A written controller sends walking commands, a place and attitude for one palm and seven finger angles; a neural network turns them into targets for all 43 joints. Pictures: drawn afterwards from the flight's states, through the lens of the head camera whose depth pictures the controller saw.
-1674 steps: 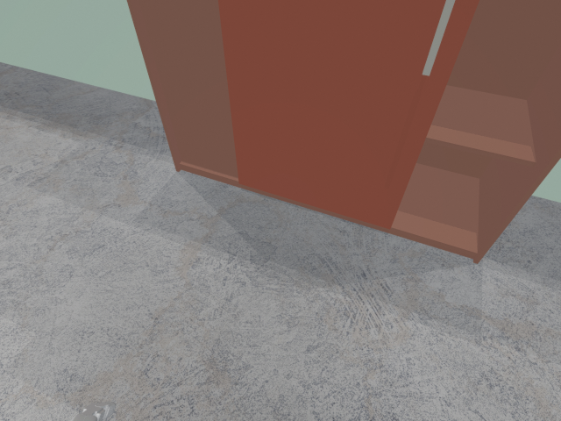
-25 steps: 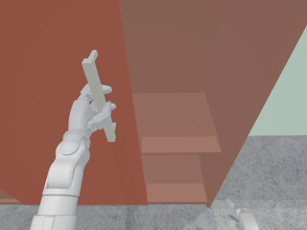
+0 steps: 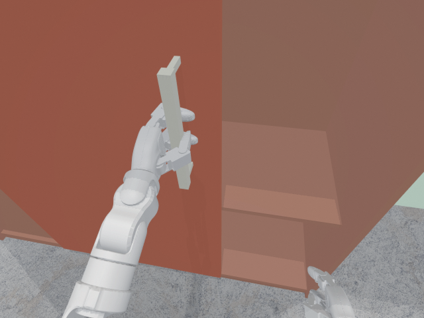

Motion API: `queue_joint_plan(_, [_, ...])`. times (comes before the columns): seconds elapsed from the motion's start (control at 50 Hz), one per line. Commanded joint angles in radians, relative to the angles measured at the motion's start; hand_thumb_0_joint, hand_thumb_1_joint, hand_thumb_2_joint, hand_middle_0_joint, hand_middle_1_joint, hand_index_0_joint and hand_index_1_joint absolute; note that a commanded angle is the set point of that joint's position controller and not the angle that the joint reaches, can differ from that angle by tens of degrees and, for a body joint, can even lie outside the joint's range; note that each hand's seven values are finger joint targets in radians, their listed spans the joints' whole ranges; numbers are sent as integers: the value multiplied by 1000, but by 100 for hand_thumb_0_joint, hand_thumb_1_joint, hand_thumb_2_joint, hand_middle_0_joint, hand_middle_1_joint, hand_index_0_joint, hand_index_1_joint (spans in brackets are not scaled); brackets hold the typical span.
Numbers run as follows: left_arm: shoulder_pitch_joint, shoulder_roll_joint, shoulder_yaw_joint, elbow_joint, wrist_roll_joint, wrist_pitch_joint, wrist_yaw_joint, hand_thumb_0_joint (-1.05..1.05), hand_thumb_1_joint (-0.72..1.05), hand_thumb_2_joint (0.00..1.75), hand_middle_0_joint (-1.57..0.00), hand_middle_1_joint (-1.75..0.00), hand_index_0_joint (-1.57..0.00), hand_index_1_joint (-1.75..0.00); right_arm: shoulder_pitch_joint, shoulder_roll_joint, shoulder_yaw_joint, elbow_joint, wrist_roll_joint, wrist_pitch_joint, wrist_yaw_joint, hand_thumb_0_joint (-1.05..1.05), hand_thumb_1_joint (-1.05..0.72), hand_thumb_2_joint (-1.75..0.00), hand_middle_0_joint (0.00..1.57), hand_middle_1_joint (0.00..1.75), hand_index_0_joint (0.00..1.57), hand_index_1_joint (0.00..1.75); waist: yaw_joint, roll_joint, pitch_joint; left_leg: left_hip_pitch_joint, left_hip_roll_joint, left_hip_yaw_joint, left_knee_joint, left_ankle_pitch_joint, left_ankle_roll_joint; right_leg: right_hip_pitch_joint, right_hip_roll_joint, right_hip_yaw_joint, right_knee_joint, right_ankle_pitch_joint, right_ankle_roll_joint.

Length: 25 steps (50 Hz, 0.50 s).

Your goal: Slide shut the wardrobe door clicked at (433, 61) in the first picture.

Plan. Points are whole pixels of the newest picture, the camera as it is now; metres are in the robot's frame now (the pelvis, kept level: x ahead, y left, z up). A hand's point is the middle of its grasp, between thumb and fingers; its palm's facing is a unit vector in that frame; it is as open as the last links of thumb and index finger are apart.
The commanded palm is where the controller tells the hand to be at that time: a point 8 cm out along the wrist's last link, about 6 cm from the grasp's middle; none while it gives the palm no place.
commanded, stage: step sideways, sliding the door along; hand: left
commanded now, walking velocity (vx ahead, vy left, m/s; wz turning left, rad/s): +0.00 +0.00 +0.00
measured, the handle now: (180, 132) +0.40 +0.10 +0.16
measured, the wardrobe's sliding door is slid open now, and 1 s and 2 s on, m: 0.37 0.34 0.16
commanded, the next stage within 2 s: none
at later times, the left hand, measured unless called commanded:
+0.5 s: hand (192, 151) +0.35 +0.07 +0.16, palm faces +0.15 -0.98 -0.10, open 6.2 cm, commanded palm +0.32 +0.06 +0.17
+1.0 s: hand (212, 150) +0.36 +0.04 +0.16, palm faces +0.30 -0.95 -0.04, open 6.5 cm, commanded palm +0.33 +0.02 +0.16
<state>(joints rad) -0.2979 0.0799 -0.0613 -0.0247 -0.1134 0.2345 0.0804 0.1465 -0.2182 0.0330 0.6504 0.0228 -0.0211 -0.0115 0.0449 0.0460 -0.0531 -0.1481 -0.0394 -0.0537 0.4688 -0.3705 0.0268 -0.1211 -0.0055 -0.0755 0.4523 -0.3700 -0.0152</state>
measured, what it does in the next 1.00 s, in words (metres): steps to the right: right foot, then right foot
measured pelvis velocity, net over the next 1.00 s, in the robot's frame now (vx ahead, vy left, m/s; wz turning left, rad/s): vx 0.01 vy -0.15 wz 0.09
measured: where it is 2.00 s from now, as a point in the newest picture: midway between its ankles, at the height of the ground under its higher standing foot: outside the picture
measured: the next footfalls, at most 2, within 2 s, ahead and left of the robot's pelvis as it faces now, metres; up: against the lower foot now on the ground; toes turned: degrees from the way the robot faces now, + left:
right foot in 0.36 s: +0.05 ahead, -0.11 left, +0.00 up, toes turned -3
right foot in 0.82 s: +0.07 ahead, -0.26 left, +0.00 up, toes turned +1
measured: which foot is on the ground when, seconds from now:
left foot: down 0.00-1.00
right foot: down 0.00-0.18, up 0.20-0.34, down 0.36-0.56, up 0.58-0.80, down 0.82-1.00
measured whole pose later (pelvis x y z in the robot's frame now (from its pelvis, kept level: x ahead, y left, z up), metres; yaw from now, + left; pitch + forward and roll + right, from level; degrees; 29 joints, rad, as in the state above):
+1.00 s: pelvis +0.01 -0.15 -0.01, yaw +5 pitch -4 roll -1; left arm -0.36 0.14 0.07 0.00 -0.07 -0.04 0.15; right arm 0.05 -0.18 -0.02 0.60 0.04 0.04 0.01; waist 0.10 0.04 0.20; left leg -0.23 0.19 -0.02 0.66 -0.27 -0.03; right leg -0.25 -0.02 -0.07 0.64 -0.30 0.00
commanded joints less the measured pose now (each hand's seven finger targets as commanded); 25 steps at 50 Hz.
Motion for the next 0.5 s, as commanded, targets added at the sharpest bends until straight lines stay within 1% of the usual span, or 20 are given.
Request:
queue_joint_plan(0.0, [-457,-101,-195,-263,1,-71,-75,0,90,90,-45,-140,-45,-140,-54,-99,-40,-135,-15,-31,15,0,-90,-90,20,30,20,30,-88,32,-336,291,62,-5,111,1076,-7,-34,0,19,72,833,-4])
queue_joint_plan(0.02, [-574,-51,-172,-367,13,-76,-74,0,90,90,-45,-140,-45,-140,-56,-96,-39,-141,-15,-28,21,0,-90,-90,20,30,20,30,-85,75,-423,343,61,-21,117,1126,-17,-38,3,17,78,807,-5])
queue_joint_plan(0.04, [-654,339,101,-449,39,-228,-28,0,90,90,-45,-140,-45,-140,-78,-109,-34,-168,-19,-24,-6,0,-90,-90,20,30,20,30,-52,90,-335,353,152,-83,64,1010,24,-117,-17,58,113,472,2])
queue_joint_plan(0.06, [-578,221,33,-342,58,-277,-20,0,90,90,-45,-140,-45,-140,-93,-87,-36,-157,-28,-12,-12,0,-90,-90,20,30,20,30,-52,29,-302,369,182,-101,62,977,33,-161,-4,64,119,366,-5])
queue_joint_plan(0.08, [-537,171,6,-283,62,-294,-15,0,90,90,-45,-140,-45,-140,-85,-82,-41,-157,-32,-3,-11,0,-90,-90,20,30,20,30,-56,-55,-296,395,210,-120,64,977,47,-194,9,56,137,315,1])
queue_joint_plan(0.1, [-532,147,-22,-244,44,-304,-19,0,90,90,-45,-140,-45,-140,-91,-84,-44,-159,-26,0,-9,0,-90,-90,20,30,20,30,-55,-60,-267,369,240,-148,45,984,56,-225,11,58,195,240,3])
queue_joint_plan(0.12, [-514,97,-56,-222,52,-308,-30,0,90,90,-45,-140,-45,-140,-97,-77,-37,-166,-36,9,-8,0,-90,-90,20,30,20,30,-69,-39,-243,398,264,-161,35,996,69,-278,26,59,227,128,9])
queue_joint_plan(0.16, [-509,66,-80,-209,59,-314,-34,0,90,90,-45,-140,-45,-140,-78,-74,-36,-178,-41,23,-5,0,-90,-90,20,30,20,30,-83,101,-217,498,276,-168,53,1103,88,-407,35,46,282,2,4])
queue_joint_plan(0.18, [-511,70,-74,-214,58,-317,-34,0,90,90,-45,-140,-45,-140,-71,-70,-36,-180,-45,29,-4,0,-90,-90,20,30,20,30,-88,166,-221,551,279,-170,71,1123,99,-459,34,42,296,-29,3])
queue_joint_plan(0.2, [-546,101,-60,-199,45,-323,-26,0,90,90,-45,-140,-45,-140,-48,-69,-47,-173,-39,33,-2,0,-90,-90,20,30,20,30,-86,167,-221,528,289,-195,62,1104,103,-462,18,45,345,-30,3])
queue_joint_plan(0.22, [-535,58,-89,-219,59,-325,-33,0,90,90,-45,-140,-45,-140,-74,-65,-37,-181,-46,43,1,0,-90,-90,20,30,20,30,-93,176,-219,539,299,-192,76,1061,117,-473,26,52,330,-62,-3])
queue_joint_plan(0.26, [-554,66,-84,-220,56,-335,-31,0,90,90,-45,-140,-45,-140,-94,-58,-32,-196,-36,54,-7,0,-90,-90,20,30,20,30,-93,125,-198,429,320,-195,89,941,128,-381,11,66,233,-43,-12])
queue_joint_plan(0.3, [-563,142,-29,-189,51,-349,-14,0,90,90,-45,-140,-45,-140,-78,-61,-47,-187,-15,55,-15,0,-90,-90,20,30,20,30,-66,26,-212,233,305,-135,149,823,84,-144,1,56,85,126,-22])
queue_joint_plan(0.32, [-528,98,-42,-189,73,-348,-23,0,90,90,-45,-140,-45,-140,-118,-66,-38,-201,-14,58,-18,0,-90,-90,20,30,20,30,-60,-25,-238,121,262,-50,230,737,63,19,12,53,7,283,-30])
queue_joint_plan(0.34, [-580,81,-70,-244,80,-355,-31,0,90,90,-45,-140,-45,-140,-123,-64,-44,-210,-3,57,-20,0,-90,-90,20,30,20,30,-60,-170,-262,-3,181,17,383,584,38,143,-51,139,-43,520,-63])
queue_joint_plan(0.36, [-600,86,-68,-238,80,-359,-31,0,90,90,-45,-140,-45,-140,-147,-44,-51,-204,0,49,-26,0,-90,-90,20,30,20,30,-67,-327,-265,-153,68,59,512,200,1,202,-195,348,-69,690,-139])
queue_joint_plan(0.38, [-590,45,-109,-192,79,-367,-43,0,90,90,-45,-140,-45,-140,-134,-40,-67,-183,5,32,-24,0,-90,-90,20,30,20,30,-57,-395,-212,-238,5,16,645,-184,-21,165,-286,443,-104,710,-202])
queue_joint_plan(0.4, [-566,54,-116,-130,68,-366,-38,0,90,90,-45,-140,-45,-140,-110,-62,-93,-156,17,18,-21,0,-90,-90,20,30,20,30,-47,-353,-174,-260,20,-35,726,-234,-21,114,-314,490,-121,722,-222])
queue_joint_plan(0.44, [-679,-38,-199,-222,81,-401,-41,0,90,90,-45,-140,-45,-140,-132,-22,-60,-150,7,7,-14,0,-90,-90,20,30,20,30,-78,-161,-137,-206,64,-14,515,-197,-8,56,-264,350,-55,710,-192])
queue_joint_plan(0.48, [-697,-70,-235,-228,84,-446,-32,0,90,90,-45,-140,-45,-140,-131,-6,-49,-132,4,6,-8,0,-90,-90,20,30,20,30,-107,-71,-168,-59,64,55,190,17,-16,17,-202,221,9,618,-155])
